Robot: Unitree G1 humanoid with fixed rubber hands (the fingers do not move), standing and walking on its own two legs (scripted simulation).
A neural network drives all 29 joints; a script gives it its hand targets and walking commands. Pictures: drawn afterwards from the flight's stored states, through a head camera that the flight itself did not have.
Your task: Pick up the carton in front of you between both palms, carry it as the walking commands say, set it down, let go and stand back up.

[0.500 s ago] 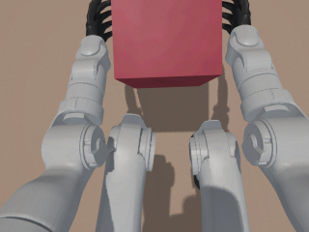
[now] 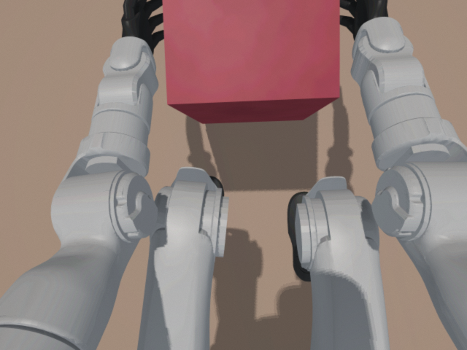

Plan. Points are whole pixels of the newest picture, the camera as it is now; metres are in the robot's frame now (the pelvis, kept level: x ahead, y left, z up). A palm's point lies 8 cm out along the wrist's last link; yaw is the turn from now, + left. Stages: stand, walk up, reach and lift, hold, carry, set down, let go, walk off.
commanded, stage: set down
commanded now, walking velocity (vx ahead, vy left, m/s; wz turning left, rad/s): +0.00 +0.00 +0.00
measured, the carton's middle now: (250, 52) +0.51 +0.04 -0.24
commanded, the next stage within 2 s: let go in 1.34 s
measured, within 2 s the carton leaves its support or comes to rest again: rests again in 0.08 s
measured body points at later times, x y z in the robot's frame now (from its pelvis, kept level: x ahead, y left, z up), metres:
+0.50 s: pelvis +0.01 +0.01 +0.02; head +0.35 +0.02 +0.30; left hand +0.51 +0.24 -0.13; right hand +0.55 -0.14 -0.13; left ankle +0.13 +0.13 -0.34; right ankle +0.10 -0.11 -0.34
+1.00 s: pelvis +0.02 +0.01 +0.14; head +0.33 +0.02 +0.47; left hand +0.51 +0.25 +0.03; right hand +0.55 -0.15 +0.03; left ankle +0.12 +0.13 -0.34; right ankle +0.10 -0.11 -0.34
